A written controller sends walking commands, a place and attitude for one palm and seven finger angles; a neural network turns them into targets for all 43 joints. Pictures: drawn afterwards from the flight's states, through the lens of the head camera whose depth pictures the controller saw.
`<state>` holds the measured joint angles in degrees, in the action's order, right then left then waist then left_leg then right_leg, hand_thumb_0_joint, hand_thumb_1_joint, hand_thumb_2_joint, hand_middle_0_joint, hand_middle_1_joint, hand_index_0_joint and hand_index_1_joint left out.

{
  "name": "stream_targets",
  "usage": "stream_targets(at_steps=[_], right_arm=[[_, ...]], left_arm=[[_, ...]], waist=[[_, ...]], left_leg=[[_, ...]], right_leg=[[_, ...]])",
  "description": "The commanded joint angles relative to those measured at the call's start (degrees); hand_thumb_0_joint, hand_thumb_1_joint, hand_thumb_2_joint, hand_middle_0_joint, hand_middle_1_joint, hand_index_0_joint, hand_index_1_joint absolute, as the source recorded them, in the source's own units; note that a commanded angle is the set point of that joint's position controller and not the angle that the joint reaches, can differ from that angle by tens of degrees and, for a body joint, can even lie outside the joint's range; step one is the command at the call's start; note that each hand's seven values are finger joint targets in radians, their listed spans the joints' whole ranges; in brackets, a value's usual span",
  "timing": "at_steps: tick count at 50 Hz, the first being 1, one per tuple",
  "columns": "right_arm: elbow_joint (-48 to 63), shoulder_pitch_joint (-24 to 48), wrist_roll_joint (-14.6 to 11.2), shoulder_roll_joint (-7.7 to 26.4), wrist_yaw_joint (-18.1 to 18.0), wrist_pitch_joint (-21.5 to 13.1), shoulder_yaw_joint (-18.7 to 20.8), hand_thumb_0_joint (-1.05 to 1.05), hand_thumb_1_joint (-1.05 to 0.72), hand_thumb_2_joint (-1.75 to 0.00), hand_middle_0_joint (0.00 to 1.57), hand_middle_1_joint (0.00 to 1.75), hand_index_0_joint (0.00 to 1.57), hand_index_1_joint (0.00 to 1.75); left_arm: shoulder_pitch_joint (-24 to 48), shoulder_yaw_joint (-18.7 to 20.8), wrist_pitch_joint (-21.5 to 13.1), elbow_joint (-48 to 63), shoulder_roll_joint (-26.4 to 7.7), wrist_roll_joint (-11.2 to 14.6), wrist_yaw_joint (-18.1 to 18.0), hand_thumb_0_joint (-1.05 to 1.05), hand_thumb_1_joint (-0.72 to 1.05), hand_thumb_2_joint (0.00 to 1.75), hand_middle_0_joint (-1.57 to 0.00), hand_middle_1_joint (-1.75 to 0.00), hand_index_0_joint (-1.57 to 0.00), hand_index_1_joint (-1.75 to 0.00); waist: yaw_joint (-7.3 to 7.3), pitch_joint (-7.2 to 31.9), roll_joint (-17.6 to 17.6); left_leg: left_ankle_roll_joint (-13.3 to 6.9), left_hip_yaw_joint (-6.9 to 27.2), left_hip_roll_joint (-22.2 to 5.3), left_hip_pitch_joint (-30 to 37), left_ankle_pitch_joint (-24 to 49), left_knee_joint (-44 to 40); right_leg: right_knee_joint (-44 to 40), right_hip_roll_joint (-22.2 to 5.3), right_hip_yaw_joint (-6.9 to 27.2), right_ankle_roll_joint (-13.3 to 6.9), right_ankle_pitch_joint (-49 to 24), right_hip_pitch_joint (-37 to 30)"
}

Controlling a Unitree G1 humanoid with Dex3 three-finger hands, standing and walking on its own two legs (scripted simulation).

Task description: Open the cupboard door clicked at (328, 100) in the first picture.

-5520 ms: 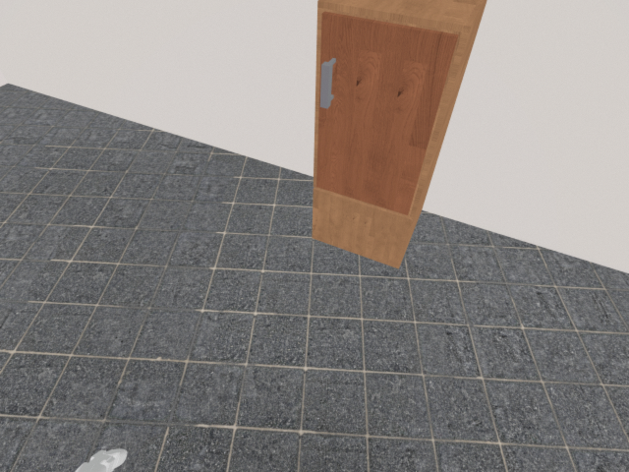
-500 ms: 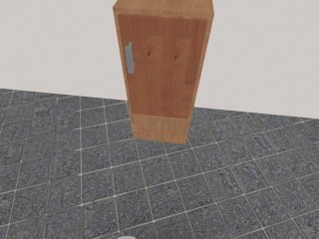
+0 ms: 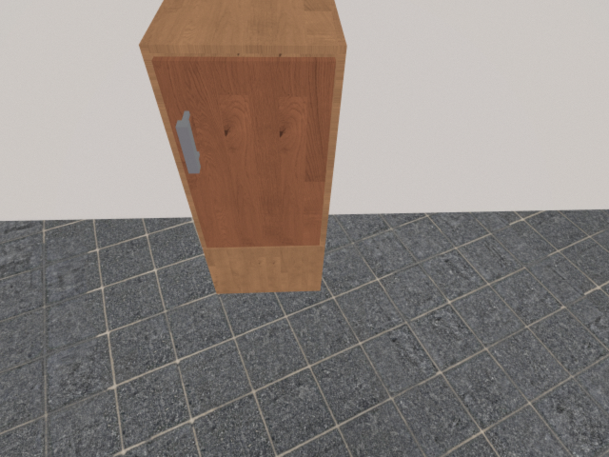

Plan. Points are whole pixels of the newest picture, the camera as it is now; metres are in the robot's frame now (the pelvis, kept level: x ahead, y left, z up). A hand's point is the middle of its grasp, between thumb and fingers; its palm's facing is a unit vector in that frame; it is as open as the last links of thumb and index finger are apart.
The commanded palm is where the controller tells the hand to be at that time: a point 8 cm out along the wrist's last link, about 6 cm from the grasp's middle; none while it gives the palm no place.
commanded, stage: take the last steps up to it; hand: left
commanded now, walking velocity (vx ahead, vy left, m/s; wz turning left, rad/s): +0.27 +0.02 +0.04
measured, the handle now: (190, 142) +0.74 +0.26 -0.03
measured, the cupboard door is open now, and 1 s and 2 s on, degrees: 0 0 0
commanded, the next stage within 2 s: come to a stop and stand still in 0.36 s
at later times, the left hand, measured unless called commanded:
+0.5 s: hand out of the picture +0.10 +0.16 -0.19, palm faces +0.15 -0.98 -0.16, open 7.3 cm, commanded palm none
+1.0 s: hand (192, 405) +0.23 +0.18 -0.18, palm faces +0.05 -0.95 -0.30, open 7.4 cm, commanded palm none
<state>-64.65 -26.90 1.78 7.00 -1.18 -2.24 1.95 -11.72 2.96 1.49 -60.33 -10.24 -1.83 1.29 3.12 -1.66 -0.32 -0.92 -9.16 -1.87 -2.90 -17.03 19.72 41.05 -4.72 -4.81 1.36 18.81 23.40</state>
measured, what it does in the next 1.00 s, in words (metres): walks ahead: right foot, then left foot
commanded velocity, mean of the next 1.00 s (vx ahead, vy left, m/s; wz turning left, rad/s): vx -0.01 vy -0.02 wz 0.01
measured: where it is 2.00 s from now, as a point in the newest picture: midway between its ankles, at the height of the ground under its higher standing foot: outside the picture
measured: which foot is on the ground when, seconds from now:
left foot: down 0.00-0.08, up 0.10-0.50, down 0.52-1.00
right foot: up 0.00-0.06, down 0.08-0.54, up 0.56-0.98, down 1.00-1.00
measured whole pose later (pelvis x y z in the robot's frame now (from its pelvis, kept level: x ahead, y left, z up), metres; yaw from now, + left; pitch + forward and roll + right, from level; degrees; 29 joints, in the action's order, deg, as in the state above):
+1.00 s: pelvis +0.16 -0.03 -0.02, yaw +1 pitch -1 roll +1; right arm -57.4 -8.6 1.4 11.5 -0.8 2.9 4.5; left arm -11.5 3.5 1.9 -55.1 -12.4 -1.8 -1.6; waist 0.2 -2.6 1.0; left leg 0.3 -9.6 -6.0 -22.0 -10.1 33.2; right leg 35.7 -3.4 -3.0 0.7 21.0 14.6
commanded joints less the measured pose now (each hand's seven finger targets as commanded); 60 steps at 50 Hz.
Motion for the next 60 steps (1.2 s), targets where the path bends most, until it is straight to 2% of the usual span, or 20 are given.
stream_targets(at_steps=[1, 2, 3, 4, 5, 7, 13, 22, 24, 25, 27, 28, 31, 38, 46, 48, 50, 52, 55, 60], right_arm=[[0.92, -1.80, -0.19, 8.65, -0.39, -0.91, 1.41, 0.00, -0.90, -0.90, 0.20, 0.30, 0.20, 0.30], [0.85, -1.25, -0.57, 7.94, -0.26, -1.02, 1.30, 0.00, -0.90, -0.90, 0.20, 0.30, 0.20, 0.30], [1.31, -1.11, -1.17, 6.37, 0.18, -1.35, 0.91, 0.00, -0.90, -0.90, 0.20, 0.30, 0.20, 0.30], [3.45, 0.09, -1.45, 3.23, 0.65, -1.54, 0.22, 0.00, -0.90, -0.90, 0.20, 0.30, 0.20, 0.30], [5.14, 4.37, -0.99, 6.03, 0.63, -1.01, 0.67, 0.00, -0.90, -0.90, 0.20, 0.30, 0.20, 0.30], [4.30, 6.47, -0.78, 5.29, 1.02, -0.37, 1.53, 0.00, -0.90, -0.90, 0.20, 0.30, 0.20, 0.30], [3.48, 4.08, -0.25, 1.59, 1.55, 1.69, 1.32, 0.00, -0.90, -0.90, 0.20, 0.30, 0.20, 0.30], [8.77, 15.53, -0.53, 4.17, 2.82, 0.48, 0.90, 0.00, -0.90, -0.90, 0.20, 0.30, 0.20, 0.30], [7.35, 11.21, -0.28, 5.44, 2.08, 0.18, 0.84, 0.00, -0.90, -0.90, 0.20, 0.30, 0.20, 0.30], [5.66, 6.26, -0.02, 7.58, 1.33, -0.22, 1.02, 0.00, -0.90, -0.90, 0.20, 0.30, 0.20, 0.30], [4.92, 2.43, -0.94, 14.08, -0.27, 0.02, 1.51, 0.00, -0.90, -0.90, 0.20, 0.30, 0.20, 0.30], [5.22, 5.76, -1.46, 13.23, -0.99, 0.54, 0.85, 0.00, -0.90, -0.90, 0.20, 0.30, 0.20, 0.30], [6.97, 13.43, -1.40, 11.63, -1.99, 1.72, 1.11, 0.00, -0.90, -0.90, 0.20, 0.30, 0.20, 0.30], [9.34, 17.33, -0.97, 11.87, -1.65, 2.79, 3.25, 0.00, -0.90, -0.90, 0.20, 0.30, 0.20, 0.30], [10.22, 19.32, 0.08, 12.88, -0.02, 3.76, 3.95, 0.00, -0.90, -0.90, 0.20, 0.30, 0.20, 0.30], [10.47, 18.07, -0.38, 11.82, 0.36, 4.28, 3.91, 0.00, -0.90, -0.90, 0.20, 0.30, 0.20, 0.30], [12.52, 17.63, -1.20, 4.65, 1.08, 4.98, 2.25, 0.00, -0.90, -0.90, 0.20, 0.30, 0.20, 0.30], [12.52, 18.83, -0.80, 7.32, 1.35, 5.70, 2.79, 0.00, -0.90, -0.90, 0.20, 0.30, 0.20, 0.30], [8.74, 12.81, -0.70, 7.10, 1.13, 5.19, 2.49, 0.00, -0.90, -0.90, 0.20, 0.30, 0.20, 0.30], [7.54, 12.60, -1.21, 5.22, 0.30, 3.63, 1.23, 0.00, -0.90, -0.90, 0.20, 0.30, 0.20, 0.30]], left_arm=[[1.58, 0.40, -3.34, 3.58, -1.23, 0.36, -0.05, 0.00, 0.90, 0.90, -0.20, -0.30, -0.20, -0.30], [-3.12, 0.82, -3.84, 1.79, -2.60, 0.29, -0.31, 0.00, 0.90, 0.90, -0.20, -0.30, -0.20, -0.30], [-9.81, 1.57, -4.61, -0.42, -6.31, 0.05, -0.84, 0.00, 0.90, 0.90, -0.20, -0.30, -0.20, -0.30], [-17.46, 3.04, -5.04, -2.37, -12.52, 0.11, -1.70, 0.00, 0.90, 0.90, -0.20, -0.30, -0.20, -0.30], [-20.05, 2.97, -4.76, -2.80, -13.48, 0.99, -2.08, 0.00, 0.90, 0.90, -0.20, -0.30, -0.20, -0.30], [-11.66, 2.24, -4.94, -1.40, -9.06, 1.02, -2.36, 0.00, 0.90, 0.90, -0.20, -0.30, -0.20, -0.30], [-7.20, -0.03, -6.09, -0.02, -2.29, 0.47, -2.63, 0.00, 0.90, 0.90, -0.20, -0.30, -0.20, -0.30], [-10.19, 0.52, -5.68, -1.84, -6.60, 0.19, -2.73, 0.00, 0.90, 0.90, -0.20, -0.30, -0.20, -0.30], [-9.85, 0.07, -4.94, -2.31, -5.91, 0.37, -3.06, 0.00, 0.90, 0.90, -0.20, -0.30, -0.20, -0.30], [-10.07, -0.49, -4.46, -2.08, -4.27, 0.70, -3.33, 0.00, 0.90, 0.90, -0.20, -0.30, -0.20, -0.30], [-15.96, -1.78, -3.55, -2.48, -1.03, 2.19, -3.92, 0.00, 0.90, 0.90, -0.20, -0.30, -0.20, -0.30], [-16.23, -1.59, -2.89, -2.88, -2.02, 1.95, -4.32, 0.00, 0.90, 0.90, -0.20, -0.30, -0.20, -0.30], [-11.23, -1.02, -0.68, -2.22, -3.02, 1.27, -4.56, 0.00, 0.90, 0.90, -0.20, -0.30, -0.20, -0.30], [-9.36, 1.51, 1.84, 2.21, -3.44, 0.70, -3.45, 0.00, 0.90, 0.90, -0.20, -0.30, -0.20, -0.30], [-7.26, 0.99, 1.03, 5.08, -2.71, 0.60, -2.80, 0.00, 0.90, 0.90, -0.20, -0.30, -0.20, -0.30], [-11.32, 1.06, 0.33, 3.80, -4.27, 0.20, -2.88, 0.00, 0.90, 0.90, -0.20, -0.30, -0.20, -0.30], [-5.51, 1.38, -0.77, 6.68, -12.29, -0.57, -3.27, 0.00, 0.90, 0.90, -0.20, -0.30, -0.20, -0.30], [0.90, 1.23, -0.76, 8.75, -11.35, -0.29, -3.48, 0.00, 0.90, 0.90, -0.20, -0.30, -0.20, -0.30], [3.93, 0.49, -1.26, 8.49, -8.14, 0.23, -3.39, 0.00, 0.90, 0.90, -0.20, -0.30, -0.20, -0.30], [-3.45, 0.43, -2.06, 5.01, -7.72, 0.49, -3.45, 0.00, 0.90, 0.90, -0.20, -0.30, -0.20, -0.30]], waist=[[-2.52, -2.38, 7.10], [-4.87, 0.00, 4.18], [-7.74, 3.91, -2.51], [-10.02, 6.37, -16.20], [-11.01, 5.38, -12.10], [-8.09, -2.03, -8.45], [-2.05, -5.03, -5.25], [-3.95, -4.79, -7.68], [-1.47, -2.39, -5.23], [0.09, 2.08, 0.10], [-0.88, 13.12, 16.25], [-2.19, 11.32, 12.59], [-2.34, 2.92, 10.79], [-3.25, 8.84, 5.82], [-3.54, 3.09, 12.60], [-5.22, 2.38, 5.99], [-3.84, -2.88, -18.14], [-3.06, -4.54, -13.36], [-0.88, -3.33, -10.62], [-4.11, 2.15, -6.87]], left_leg=[[-6.15, 9.27, -12.67, -5.23, 10.59, -1.61], [-4.42, 6.77, -10.35, -8.37, 11.81, 4.75], [-2.11, 2.90, -7.14, -17.44, 8.41, 15.20], [0.25, -1.41, -0.60, -31.65, -11.02, 30.60], [-0.18, 4.43, -1.49, -34.78, -17.38, 41.03], [-0.34, 7.63, -5.19, -35.00, -8.67, 47.07], [2.55, 5.32, -6.01, -28.51, 2.00, 38.29], [0.97, 2.23, -3.29, -22.27, 4.68, 18.31], [0.65, 1.67, -1.47, -11.99, 10.59, 11.02], [0.19, 3.86, -3.65, -2.34, 27.01, 8.05], [-9.37, 19.40, -22.42, 9.04, 69.72, 6.78], [-10.69, 16.69, -21.84, 5.54, 71.17, 5.08], [-9.55, 13.21, -20.00, -3.66, 62.20, 2.56], [-9.58, 9.35, -19.06, -5.06, 40.22, 1.28], [-6.76, 12.61, -16.84, -15.54, 1.88, -2.65], [-2.93, 9.36, -12.02, -21.85, -6.06, 2.15], [2.74, 4.42, -1.23, -25.96, -13.16, 22.48], [1.00, 10.36, -1.70, -21.89, -9.84, 32.57], [1.28, 8.76, -1.21, -20.64, -4.28, 36.37], [2.63, 6.71, -0.93, -18.07, -7.34, 19.41]], right_leg=[[-11.71, 2.77, -3.87, -0.95, -5.08, -7.77], [-15.83, 2.39, -2.88, -1.77, -7.53, -16.32], [-18.10, -4.83, 5.32, -4.42, -4.19, -29.01], [-23.99, -19.36, 24.70, -10.35, -2.96, -38.85], [-27.99, -22.72, 29.50, -12.78, -2.43, -34.75], [-31.05, -19.52, 23.99, -11.40, 6.77, -21.88], [-30.69, -12.05, 3.53, -8.67, -19.24, -11.81], [-24.76, -11.93, 1.77, -8.18, -28.27, -16.86], [-15.79, -9.30, -0.31, -6.11, -32.98, -14.98], [-6.66, -5.77, -2.06, -3.55, -30.74, -12.55], [10.90, 1.38, -0.56, 0.41, 15.75, -5.57], [13.51, 0.68, 3.58, 0.02, 18.48, -6.73], [16.23, -0.80, 5.48, 1.08, 13.84, -3.25], [26.74, 1.74, 6.17, 1.77, 6.21, 2.15], [-0.37, 1.63, 1.24, -0.16, 5.63, -8.72], [-13.85, 1.86, 0.11, -0.37, -3.07, -17.31], [-31.68, -15.71, 23.88, -7.14, 6.74, -4.87], [-33.50, -14.08, 19.52, -9.46, 14.22, 5.07], [-28.26, -8.40, 11.03, -8.00, 0.20, 0.51], [-21.87, -9.15, 10.84, -10.58, -21.88, -14.79]])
